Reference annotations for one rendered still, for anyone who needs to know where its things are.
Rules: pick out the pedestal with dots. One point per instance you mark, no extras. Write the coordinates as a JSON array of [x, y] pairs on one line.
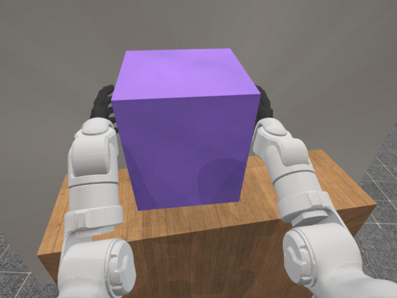
[[227, 250]]

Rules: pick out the robot right forearm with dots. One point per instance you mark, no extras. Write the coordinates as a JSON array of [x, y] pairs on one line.
[[301, 199]]

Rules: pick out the left robot upper arm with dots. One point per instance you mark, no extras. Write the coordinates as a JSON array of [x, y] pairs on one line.
[[98, 269]]

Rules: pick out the robot left forearm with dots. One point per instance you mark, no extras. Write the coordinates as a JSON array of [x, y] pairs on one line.
[[92, 180]]

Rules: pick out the carton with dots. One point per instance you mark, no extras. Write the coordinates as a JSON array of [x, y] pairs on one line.
[[185, 120]]

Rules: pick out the left robot hand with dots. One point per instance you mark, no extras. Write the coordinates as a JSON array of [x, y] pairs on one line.
[[101, 103]]

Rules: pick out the right robot hand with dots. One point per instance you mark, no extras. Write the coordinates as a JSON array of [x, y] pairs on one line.
[[264, 110]]

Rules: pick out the right robot upper arm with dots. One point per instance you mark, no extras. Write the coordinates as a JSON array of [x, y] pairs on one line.
[[325, 259]]

